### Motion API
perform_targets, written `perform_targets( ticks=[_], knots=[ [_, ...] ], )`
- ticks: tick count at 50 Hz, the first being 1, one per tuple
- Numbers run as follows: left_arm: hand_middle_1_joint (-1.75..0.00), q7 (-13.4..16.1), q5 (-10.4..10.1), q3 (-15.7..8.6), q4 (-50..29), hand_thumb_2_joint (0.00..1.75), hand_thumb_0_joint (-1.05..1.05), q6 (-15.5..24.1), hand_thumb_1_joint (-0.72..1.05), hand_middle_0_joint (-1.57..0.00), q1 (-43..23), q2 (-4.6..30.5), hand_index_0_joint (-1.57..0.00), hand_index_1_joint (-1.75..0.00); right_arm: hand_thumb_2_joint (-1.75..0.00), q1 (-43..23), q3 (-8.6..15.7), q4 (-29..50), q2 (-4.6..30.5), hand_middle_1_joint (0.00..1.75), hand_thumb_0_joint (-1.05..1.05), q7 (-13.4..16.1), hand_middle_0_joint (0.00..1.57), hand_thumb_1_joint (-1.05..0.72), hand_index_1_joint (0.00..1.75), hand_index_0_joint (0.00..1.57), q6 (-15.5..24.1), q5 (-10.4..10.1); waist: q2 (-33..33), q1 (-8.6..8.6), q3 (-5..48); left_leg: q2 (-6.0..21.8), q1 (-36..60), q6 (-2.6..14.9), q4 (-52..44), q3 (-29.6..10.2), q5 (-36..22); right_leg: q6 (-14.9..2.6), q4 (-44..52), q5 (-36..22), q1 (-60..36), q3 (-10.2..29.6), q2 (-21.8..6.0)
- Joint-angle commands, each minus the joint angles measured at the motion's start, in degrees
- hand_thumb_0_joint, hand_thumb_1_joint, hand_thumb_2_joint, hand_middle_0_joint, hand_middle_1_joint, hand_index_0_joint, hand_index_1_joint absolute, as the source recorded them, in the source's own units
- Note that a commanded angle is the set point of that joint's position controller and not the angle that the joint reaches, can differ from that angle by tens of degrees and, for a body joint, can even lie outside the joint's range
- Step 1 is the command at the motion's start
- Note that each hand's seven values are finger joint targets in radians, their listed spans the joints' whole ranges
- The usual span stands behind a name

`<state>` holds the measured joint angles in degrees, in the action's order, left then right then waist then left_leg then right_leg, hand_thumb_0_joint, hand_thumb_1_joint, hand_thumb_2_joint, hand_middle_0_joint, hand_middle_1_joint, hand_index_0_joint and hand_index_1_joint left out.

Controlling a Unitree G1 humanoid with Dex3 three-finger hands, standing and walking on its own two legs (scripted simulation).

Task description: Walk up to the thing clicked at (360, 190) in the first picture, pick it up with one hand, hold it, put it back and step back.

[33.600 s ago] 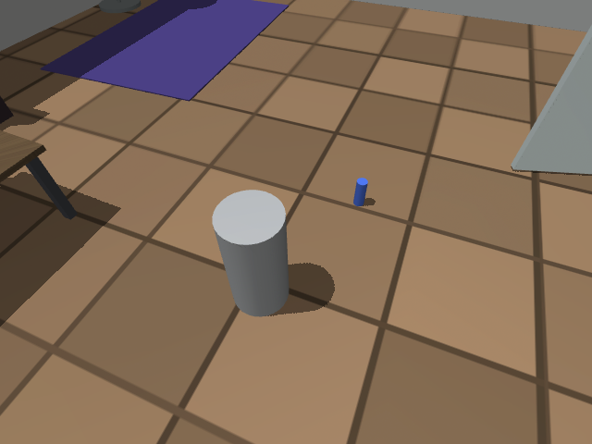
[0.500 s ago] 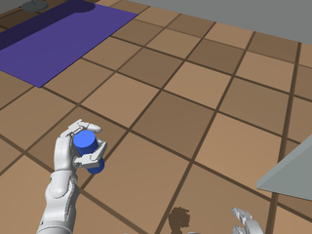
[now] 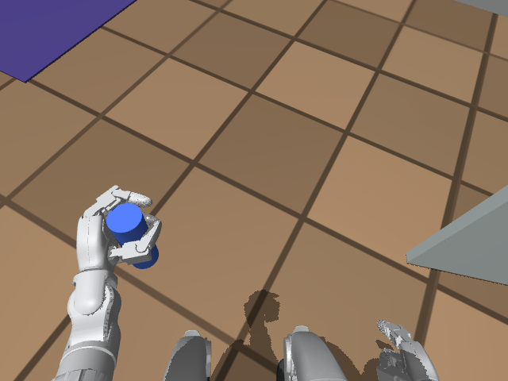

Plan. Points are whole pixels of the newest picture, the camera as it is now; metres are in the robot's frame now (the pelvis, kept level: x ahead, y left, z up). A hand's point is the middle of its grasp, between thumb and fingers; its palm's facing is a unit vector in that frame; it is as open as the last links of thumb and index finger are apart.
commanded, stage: crouch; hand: left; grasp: from the side
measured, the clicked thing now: (135, 238) +0.35 +0.19 -0.04
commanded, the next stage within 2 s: lower in 1.38 s
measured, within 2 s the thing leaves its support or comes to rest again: neither
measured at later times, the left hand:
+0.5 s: hand (158, 265) +0.37 +0.20 -0.26, palm faces +0.13 -0.99 -0.06, open 6.8 cm
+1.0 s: hand (164, 271) +0.39 +0.22 -0.39, palm faces +0.15 -0.99 -0.04, open 6.8 cm
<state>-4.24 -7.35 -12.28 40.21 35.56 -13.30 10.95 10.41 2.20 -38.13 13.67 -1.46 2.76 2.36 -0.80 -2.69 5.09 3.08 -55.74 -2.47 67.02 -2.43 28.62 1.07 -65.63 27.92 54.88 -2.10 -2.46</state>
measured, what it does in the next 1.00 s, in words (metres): lowers itself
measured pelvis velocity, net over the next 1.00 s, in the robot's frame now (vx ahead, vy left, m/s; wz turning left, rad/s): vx -0.07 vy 0.01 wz -0.09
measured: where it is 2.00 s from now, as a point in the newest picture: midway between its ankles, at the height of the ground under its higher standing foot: outside the picture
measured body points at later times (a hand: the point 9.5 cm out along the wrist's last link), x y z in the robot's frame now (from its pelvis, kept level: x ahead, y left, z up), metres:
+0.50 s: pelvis -0.05 +0.00 -0.21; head +0.14 +0.02 +0.19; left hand +0.35 +0.25 -0.25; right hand +0.09 -0.26 -0.35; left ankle +0.03 +0.14 -0.64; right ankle +0.03 -0.13 -0.64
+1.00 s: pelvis -0.07 +0.01 -0.34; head +0.14 +0.05 +0.05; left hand +0.38 +0.27 -0.39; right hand +0.01 -0.27 -0.46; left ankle +0.03 +0.14 -0.64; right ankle +0.03 -0.13 -0.64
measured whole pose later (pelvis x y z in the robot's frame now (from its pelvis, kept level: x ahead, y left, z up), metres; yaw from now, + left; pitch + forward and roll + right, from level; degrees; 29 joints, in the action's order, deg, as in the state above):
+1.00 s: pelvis -0.07 +0.01 -0.34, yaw -5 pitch +28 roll -6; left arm -8.7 -3.2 -29.8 65.7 46.0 -38.5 25.8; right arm 4.4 -4.8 -41.7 16.5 -5.9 -0.3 8.6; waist -2.2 -9.1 1.7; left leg 0.5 -126.5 -3.4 136.7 -9.6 38.4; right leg 2.6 -132.2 36.0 124.3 -1.4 -0.8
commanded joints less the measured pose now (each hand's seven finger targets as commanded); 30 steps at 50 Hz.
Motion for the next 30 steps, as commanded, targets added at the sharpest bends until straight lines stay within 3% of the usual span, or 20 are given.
perform_targets(
  ticks=[1, 2, 5, 10, 12, 15, 20, 21, 22, 26, 28, 29, 30],
  knots=[
    [-1.36, -1.76, -1.38, -3.82, -8.06, 1.20, 0.00, 10.06, 0.42, -1.30, -19.00, 9.72, -1.31, -1.35, -0.90, 1.20, 2.51, 4.45, 8.45, 0.30, 0.00, -0.03, 0.20, -0.89, 0.30, 0.20, 1.91, 0.18, 3.85, -0.94, 26.83, -2.78, 1.51, 2.62, 3.88, 0.49, -9.90, -2.23, -3.18, -11.27, 0.99, 0.51, 2.23],
    [-1.33, -2.20, -1.57, -2.74, -3.76, 1.18, 0.00, 10.36, 0.41, -1.28, -17.27, 7.32, -1.29, -1.33, -0.90, 1.10, 2.39, 4.51, 8.64, 0.30, 0.00, -0.24, 0.20, -0.89, 0.30, 0.20, 1.78, 0.31, 3.02, -1.25, 26.41, -2.72, -0.97, 2.61, 5.67, 0.17, -9.58, -2.34, -5.24, -10.59, 4.20, 0.43, 2.32],
    [-1.30, -2.99, -2.09, -6.48, -4.70, 1.17, 0.00, 12.06, 0.43, -1.26, -19.83, 11.17, -1.27, -1.30, -0.90, 0.58, 2.13, 5.07, 9.50, 0.30, 0.00, -0.44, 0.20, -0.88, 0.30, 0.20, 1.44, 0.61, 4.56, 0.15, 31.14, -2.86, -6.50, 2.57, 10.95, 0.08, -10.57, -2.38, -10.64, -10.65, 8.15, 1.04, 2.13],
    [-1.30, -3.11, -2.22, -8.30, -3.11, 1.20, 0.00, 13.00, 0.44, -1.24, -22.59, 11.82, -1.25, -1.30, -0.90, 0.21, 2.44, 5.03, 10.69, 0.30, 0.00, -0.93, 0.20, -0.89, 0.30, 0.20, 0.51, 1.22, 5.82, 0.19, 36.05, -2.66, -12.08, 2.47, 17.50, -0.19, -9.23, -2.70, -18.09, -8.18, 16.45, 0.96, 2.36],
    [-1.30, -3.37, -2.59, -9.33, -2.58, 1.20, 0.00, 13.33, 0.45, -1.25, -24.49, 12.73, -1.25, -1.30, -0.91, 0.79, 2.47, 4.27, 11.12, 0.30, 0.00, -1.03, 0.20, -0.90, 0.30, 0.20, 0.29, 1.45, 4.36, -0.80, 38.52, -2.78, -15.57, 2.86, 21.28, -0.44, -10.13, -2.55, -21.31, -9.42, 18.23, 0.67, 2.47],
    [-1.31, -4.25, -2.23, -8.63, 0.22, 1.21, 0.00, 13.98, 0.47, -1.26, -26.75, 12.15, -1.26, -1.31, -0.91, 1.44, 2.34, 2.49, 11.02, 0.30, 0.00, -1.44, 0.20, -0.90, 0.30, 0.20, 0.18, 1.96, 3.18, -1.93, 40.24, -2.72, -19.93, 3.11, 26.41, -0.51, -10.21, -2.39, -25.56, -9.67, 21.67, 0.85, 2.47],
    [-1.34, -4.53, -0.31, -10.81, 4.77, 1.25, 0.00, 15.02, 0.48, -1.26, -31.47, 15.85, -1.27, -1.34, -0.91, 0.65, 1.90, 1.36, 11.08, 0.30, 0.00, -1.81, 0.20, -0.89, 0.30, 0.20, 0.19, 2.91, 3.24, -2.25, 38.36, -2.69, -29.06, 2.87, 31.84, 0.19, -1.22, -2.52, -30.13, -1.38, 28.37, 1.32, 2.40],
    [-1.35, -4.67, 0.12, -10.65, 6.23, 1.26, 0.00, 15.09, 0.50, -1.26, -31.56, 15.75, -1.27, -1.34, -0.90, 0.48, 1.74, 1.29, 11.46, 0.30, 0.00, -1.98, 0.20, -0.89, 0.30, 0.20, 0.11, 3.14, 4.62, -2.26, 38.95, -2.68, -28.12, 2.71, 32.81, 0.15, -1.37, -2.73, -31.88, -1.05, 30.96, 0.67, 2.43],
    [-1.35, -4.41, 0.33, -12.39, 4.85, 1.26, 0.00, 15.56, 0.50, -1.27, -34.52, 18.18, -1.27, -1.35, -0.90, 0.61, 1.67, 1.25, 11.50, 0.30, 0.00, -1.97, 0.20, -0.89, 0.30, 0.20, -0.02, 3.32, 4.89, -2.49, 40.10, -2.77, -30.54, 2.70, 34.33, 0.46, -0.36, -2.61, -32.91, -0.40, 30.85, 0.75, 2.41],
    [-1.37, -4.15, 0.15, -13.84, 6.54, 1.28, 0.00, 16.35, 0.44, -1.27, -36.53, 18.59, -1.28, -1.38, -0.91, 0.60, 0.86, 0.61, 11.70, 0.30, 0.00, -2.61, 0.20, -0.90, 0.30, 0.20, -0.18, 3.71, 5.93, -2.52, 41.44, -2.97, -33.76, 2.54, 38.44, 0.96, 1.13, -2.69, -37.69, 0.70, 34.59, -0.38, 2.48],
    [-1.37, -4.36, 0.81, -14.53, 8.00, 1.28, 0.00, 16.62, 0.45, -1.26, -38.24, 20.20, -1.26, -1.37, -0.91, 0.77, 0.48, 0.02, 12.27, 0.30, 0.00, -2.69, 0.20, -0.90, 0.30, 0.20, -0.55, 4.04, 7.75, -3.23, 41.23, -2.98, -34.32, 2.41, 40.11, 0.97, 0.73, -2.79, -40.47, 0.06, 36.91, -1.36, 2.52],
    [-1.36, -4.22, 1.14, -16.21, 8.76, 1.28, 0.00, 16.64, 0.45, -1.26, -37.98, 22.35, -1.27, -1.37, -0.91, 0.60, 0.55, -0.35, 12.61, 0.30, 0.00, -2.65, 0.20, -0.90, 0.30, 0.20, -0.64, 4.19, 7.09, -2.54, 41.34, -3.04, -36.15, 2.62, 41.56, 1.24, 1.38, -2.70, -41.27, 0.39, 37.25, -1.16, 2.54],
    [-1.36, -4.31, 1.65, -15.37, 9.16, 1.28, 0.00, 16.70, 0.43, -1.26, -39.15, 22.15, -1.26, -1.37, -0.91, 0.65, 0.30, -0.32, 12.58, 0.30, 0.00, -2.75, 0.20, -0.90, 0.30, 0.20, -0.74, 4.29, 7.71, -3.31, 41.15, -2.99, -36.75, 2.53, 42.21, 1.26, 1.53, -2.76, -42.51, 0.33, 38.27, -1.55, 2.54]
  ],
)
